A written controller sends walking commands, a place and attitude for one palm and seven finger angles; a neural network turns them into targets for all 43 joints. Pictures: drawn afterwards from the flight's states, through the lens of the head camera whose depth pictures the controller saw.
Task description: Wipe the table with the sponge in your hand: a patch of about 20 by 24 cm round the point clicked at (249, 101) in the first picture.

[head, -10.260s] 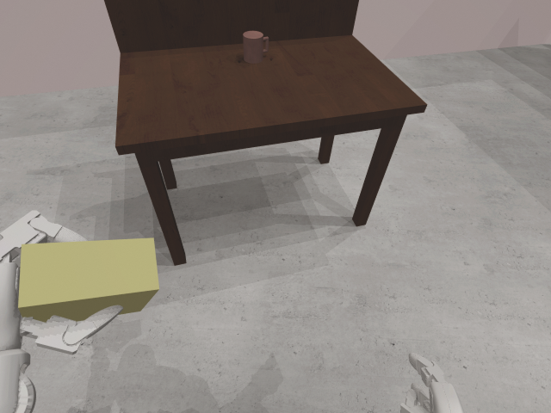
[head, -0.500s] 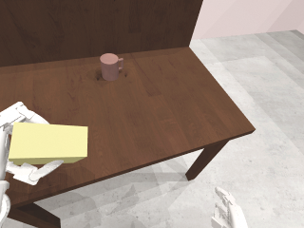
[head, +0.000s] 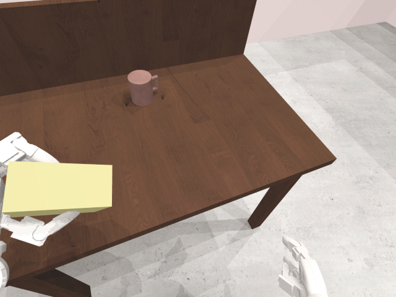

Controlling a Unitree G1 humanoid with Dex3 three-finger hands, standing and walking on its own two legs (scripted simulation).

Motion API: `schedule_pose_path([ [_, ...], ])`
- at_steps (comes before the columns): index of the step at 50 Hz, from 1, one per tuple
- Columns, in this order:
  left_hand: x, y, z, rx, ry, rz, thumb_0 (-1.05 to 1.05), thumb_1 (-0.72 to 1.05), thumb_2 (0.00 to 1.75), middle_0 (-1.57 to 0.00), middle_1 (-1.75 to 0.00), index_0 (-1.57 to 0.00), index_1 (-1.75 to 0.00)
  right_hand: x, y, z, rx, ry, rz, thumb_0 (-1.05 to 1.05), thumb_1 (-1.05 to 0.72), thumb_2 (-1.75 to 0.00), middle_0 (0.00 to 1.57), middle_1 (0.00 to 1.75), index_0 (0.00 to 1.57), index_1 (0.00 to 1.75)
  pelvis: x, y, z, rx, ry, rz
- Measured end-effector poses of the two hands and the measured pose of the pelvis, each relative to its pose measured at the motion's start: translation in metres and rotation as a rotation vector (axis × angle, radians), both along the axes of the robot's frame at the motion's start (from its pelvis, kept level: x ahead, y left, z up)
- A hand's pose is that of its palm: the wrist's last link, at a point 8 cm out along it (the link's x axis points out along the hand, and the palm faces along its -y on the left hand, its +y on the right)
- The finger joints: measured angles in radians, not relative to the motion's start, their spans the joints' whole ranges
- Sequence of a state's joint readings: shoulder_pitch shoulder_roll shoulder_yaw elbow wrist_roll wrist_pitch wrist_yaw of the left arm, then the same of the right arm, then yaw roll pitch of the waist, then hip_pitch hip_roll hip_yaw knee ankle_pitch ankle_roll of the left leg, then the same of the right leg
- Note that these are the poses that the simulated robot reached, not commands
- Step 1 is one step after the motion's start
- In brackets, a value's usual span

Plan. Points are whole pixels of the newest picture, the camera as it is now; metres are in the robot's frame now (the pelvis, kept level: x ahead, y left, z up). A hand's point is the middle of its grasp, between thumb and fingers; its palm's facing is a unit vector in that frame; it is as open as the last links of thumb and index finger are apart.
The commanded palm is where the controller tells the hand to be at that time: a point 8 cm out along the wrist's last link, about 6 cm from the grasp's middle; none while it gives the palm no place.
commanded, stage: come to a stop and stand still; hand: left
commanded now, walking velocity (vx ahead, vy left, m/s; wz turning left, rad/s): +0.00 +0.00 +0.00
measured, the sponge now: (74, 191) +0.24 +0.21 +0.14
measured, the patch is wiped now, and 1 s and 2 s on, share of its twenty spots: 0.00 0.00 0.00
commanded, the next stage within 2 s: look again from close up in 0.72 s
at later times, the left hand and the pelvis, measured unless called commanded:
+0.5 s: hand (75, 185) +0.23 +0.20 +0.16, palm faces +0.34 -0.84 -0.42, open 9.8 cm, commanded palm +0.17 +0.24 +0.17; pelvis +0.01 -0.04 +0.00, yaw +0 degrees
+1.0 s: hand (72, 185) +0.24 +0.21 +0.16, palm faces +0.35 -0.85 -0.39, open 9.8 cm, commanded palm +0.18 +0.24 +0.17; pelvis +0.02 -0.04 +0.00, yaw +0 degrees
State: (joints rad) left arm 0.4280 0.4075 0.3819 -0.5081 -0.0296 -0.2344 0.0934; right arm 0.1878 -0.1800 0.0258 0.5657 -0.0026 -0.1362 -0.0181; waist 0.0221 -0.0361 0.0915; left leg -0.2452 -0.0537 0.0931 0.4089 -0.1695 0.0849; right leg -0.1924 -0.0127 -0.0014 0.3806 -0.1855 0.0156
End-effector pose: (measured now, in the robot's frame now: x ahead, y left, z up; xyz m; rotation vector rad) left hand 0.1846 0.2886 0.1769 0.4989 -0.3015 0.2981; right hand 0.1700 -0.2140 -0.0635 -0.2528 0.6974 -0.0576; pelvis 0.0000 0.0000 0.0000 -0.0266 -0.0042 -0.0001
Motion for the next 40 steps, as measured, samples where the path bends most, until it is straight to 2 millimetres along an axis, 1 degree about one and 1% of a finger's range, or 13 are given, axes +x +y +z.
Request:
schedule_pose_path([
  [3,-0.006,-0.004,0.001,0.000,0.002,0.019,-0.01,-0.48,1.02,-0.78,-1.34,-0.78,-1.34,-0.002,-0.011,-0.001,-0.009,0.006,-0.009,0.01,-0.91,-0.89,0.20,0.30,0.21,0.30,0.001,-0.005,0.000,0.002,0.000,0.002],
  [6,-0.009,-0.006,-0.003,-0.022,0.017,0.049,0.00,-0.48,1.02,-0.78,-1.34,-0.78,-1.34,-0.002,-0.020,-0.002,-0.014,0.008,-0.017,0.02,-0.91,-0.89,0.20,0.30,0.21,0.30,0.002,-0.010,0.001,0.000,-0.001,0.004],
  [9,-0.008,-0.009,-0.012,-0.056,0.042,0.076,0.00,-0.48,1.02,-0.78,-1.34,-0.78,-1.34,-0.001,-0.028,-0.002,-0.015,0.001,-0.025,0.02,-0.91,-0.90,0.20,0.30,0.21,0.30,0.003,-0.016,0.001,-0.001,-0.001,0.002],
  [13,-0.001,-0.022,-0.020,-0.094,0.061,0.073,-0.01,-0.48,1.02,-0.78,-1.34,-0.78,-1.34,0.001,-0.037,0.001,-0.017,-0.015,-0.029,0.02,-0.91,-0.90,0.20,0.30,0.21,0.30,0.003,-0.024,0.001,-0.001,0.002,0.000],
  [16,0.004,-0.033,-0.017,-0.094,0.051,0.043,-0.01,-0.48,1.02,-0.78,-1.34,-0.78,-1.34,0.004,-0.042,0.002,-0.019,-0.026,-0.031,0.02,-0.91,-0.90,0.20,0.30,0.21,0.30,0.004,-0.029,0.002,-0.001,0.004,-0.001],
  [19,0.008,-0.042,-0.008,-0.067,0.033,0.011,-0.01,-0.48,1.02,-0.78,-1.34,-0.78,-1.34,0.006,-0.047,0.003,-0.016,-0.035,-0.039,0.02,-0.91,-0.90,0.20,0.30,0.21,0.30,0.006,-0.033,0.002,0.000,0.009,-0.002],
  [22,0.010,-0.045,-0.001,-0.038,0.024,-0.003,-0.01,-0.48,1.02,-0.78,-1.34,-0.78,-1.34,0.008,-0.051,0.003,-0.011,-0.037,-0.050,0.02,-0.91,-0.90,0.20,0.30,0.21,0.30,0.009,-0.036,0.002,0.001,0.015,-0.004],
  [25,0.011,-0.043,0.002,-0.021,0.036,0.006,-0.01,-0.48,1.02,-0.78,-1.34,-0.78,-1.34,0.009,-0.054,0.002,-0.005,-0.033,-0.059,0.02,-0.91,-0.90,0.20,0.30,0.21,0.30,0.013,-0.038,0.002,0.002,0.020,-0.006],
  [30,0.011,-0.040,-0.006,-0.044,0.078,0.040,0.00,-0.48,1.02,-0.78,-1.34,-0.78,-1.34,0.011,-0.057,-0.001,-0.005,-0.017,-0.064,0.02,-0.91,-0.90,0.20,0.30,0.21,0.30,0.017,-0.040,0.003,0.005,0.022,-0.007],
  [35,0.013,-0.042,-0.016,-0.090,0.101,0.054,-0.01,-0.48,1.02,-0.78,-1.34,-0.78,-1.34,0.015,-0.057,-0.001,-0.013,-0.010,-0.057,0.02,-0.91,-0.90,0.20,0.30,0.21,0.30,0.019,-0.041,0.003,0.005,0.021,-0.004],
  [37,0.014,-0.044,-0.017,-0.100,0.097,0.048,-0.01,-0.48,1.02,-0.78,-1.34,-0.78,-1.34,0.017,-0.056,0.000,-0.017,-0.013,-0.053,0.02,-0.91,-0.90,0.20,0.30,0.21,0.30,0.019,-0.041,0.003,0.005,0.019,-0.003],
  [40,0.016,-0.046,-0.013,-0.093,0.077,0.032,-0.01,-0.48,1.02,-0.78,-1.34,-0.78,-1.34,0.020,-0.054,0.003,-0.019,-0.022,-0.051,0.02,-0.91,-0.90,0.20,0.30,0.21,0.30,0.019,-0.041,0.003,0.005,0.018,-0.002],
])
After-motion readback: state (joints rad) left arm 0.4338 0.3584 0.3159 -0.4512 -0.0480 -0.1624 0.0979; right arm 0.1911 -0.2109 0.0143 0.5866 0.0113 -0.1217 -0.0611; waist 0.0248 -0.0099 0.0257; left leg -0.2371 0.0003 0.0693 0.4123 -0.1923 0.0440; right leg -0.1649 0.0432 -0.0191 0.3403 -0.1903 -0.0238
